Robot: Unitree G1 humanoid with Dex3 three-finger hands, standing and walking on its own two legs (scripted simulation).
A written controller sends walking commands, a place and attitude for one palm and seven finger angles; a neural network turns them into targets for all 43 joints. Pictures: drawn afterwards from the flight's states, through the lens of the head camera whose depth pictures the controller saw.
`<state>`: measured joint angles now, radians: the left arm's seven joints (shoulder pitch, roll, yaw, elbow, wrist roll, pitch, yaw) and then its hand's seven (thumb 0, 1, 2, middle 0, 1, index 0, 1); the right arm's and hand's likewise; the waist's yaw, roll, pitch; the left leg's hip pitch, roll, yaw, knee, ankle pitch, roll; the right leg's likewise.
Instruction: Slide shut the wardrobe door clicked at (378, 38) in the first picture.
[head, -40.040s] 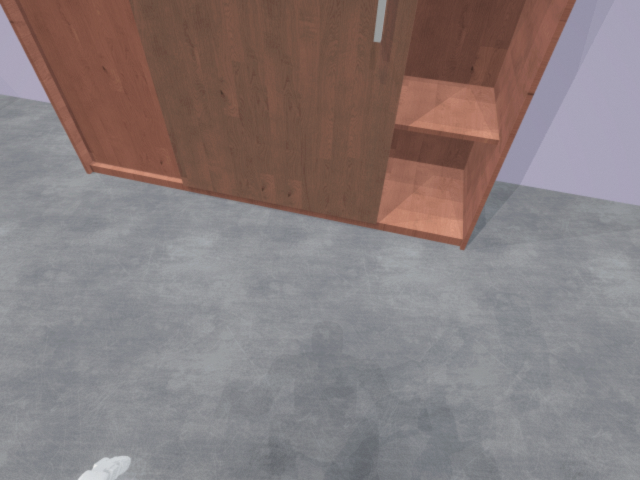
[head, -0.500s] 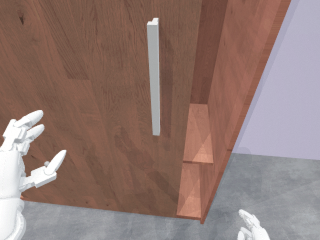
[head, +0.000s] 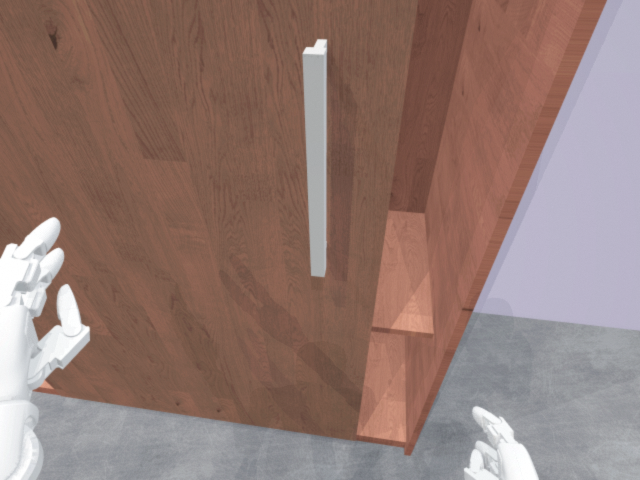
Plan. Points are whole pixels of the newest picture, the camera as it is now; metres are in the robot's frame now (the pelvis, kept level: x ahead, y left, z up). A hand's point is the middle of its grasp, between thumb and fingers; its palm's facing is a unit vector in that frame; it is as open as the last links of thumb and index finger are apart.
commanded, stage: step back with the hand held close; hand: left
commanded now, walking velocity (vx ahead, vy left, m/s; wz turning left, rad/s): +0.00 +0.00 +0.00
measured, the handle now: (319, 176) +0.41 +0.06 +0.21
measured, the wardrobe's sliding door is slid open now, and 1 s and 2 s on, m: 0.14 0.14 0.14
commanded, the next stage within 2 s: stop stepping back and stand still in 1.50 s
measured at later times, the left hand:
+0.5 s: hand (71, 342) +0.18 +0.27 +0.16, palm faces +0.35 -0.79 -0.50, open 7.4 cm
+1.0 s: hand out of the picture +0.11 +0.28 +0.17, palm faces +0.48 -0.75 -0.46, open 7.4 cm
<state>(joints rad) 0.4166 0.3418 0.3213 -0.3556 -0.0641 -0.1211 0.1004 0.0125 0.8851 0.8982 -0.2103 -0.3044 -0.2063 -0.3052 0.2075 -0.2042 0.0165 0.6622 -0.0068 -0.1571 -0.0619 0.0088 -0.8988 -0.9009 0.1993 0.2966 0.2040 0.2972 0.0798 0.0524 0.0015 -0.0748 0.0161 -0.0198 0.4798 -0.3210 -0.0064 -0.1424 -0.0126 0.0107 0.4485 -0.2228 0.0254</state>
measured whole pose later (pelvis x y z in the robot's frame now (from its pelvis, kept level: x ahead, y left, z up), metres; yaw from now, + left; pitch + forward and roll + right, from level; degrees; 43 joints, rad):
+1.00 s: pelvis -0.10 +0.02 -0.02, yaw +0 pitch -1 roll -1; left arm 0.45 0.43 0.47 -0.49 0.01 -0.31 0.14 0.01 0.89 0.90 -0.21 -0.30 -0.21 -0.30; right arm 0.26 -0.20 0.00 0.59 0.00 -0.12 -0.06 0.01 -0.90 -0.90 0.20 0.30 0.20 0.30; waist 0.01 -0.04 0.03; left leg -0.41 -0.01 0.00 0.70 -0.28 0.04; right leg -0.42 -0.01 0.08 0.62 -0.18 0.05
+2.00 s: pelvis -0.27 +0.06 -0.01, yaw -5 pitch -2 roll +0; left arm 0.34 0.38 0.42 -0.38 -0.03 -0.18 0.16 0.01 0.89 0.90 -0.21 -0.30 -0.20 -0.30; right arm 0.23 -0.16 0.03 0.67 -0.01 -0.14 -0.09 0.01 -0.90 -0.90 0.20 0.30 0.20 0.30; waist 0.01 -0.10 -0.02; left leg -0.28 -0.02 0.00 0.57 -0.26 0.02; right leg -0.37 0.01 0.01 0.77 -0.41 0.00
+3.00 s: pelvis -0.28 +0.05 -0.01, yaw +1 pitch +0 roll +0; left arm 0.33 0.18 0.03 0.91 0.02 0.03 0.02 -0.03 1.00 0.90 -0.21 -0.30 -0.20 -0.30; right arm 0.30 -0.20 -0.02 0.94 -0.02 0.06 -0.01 0.01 -0.90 -0.90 0.20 0.30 0.20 0.30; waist 0.00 0.01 0.05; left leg -0.34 0.01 0.01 0.76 -0.40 0.01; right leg -0.33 0.02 -0.05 0.59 -0.26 -0.05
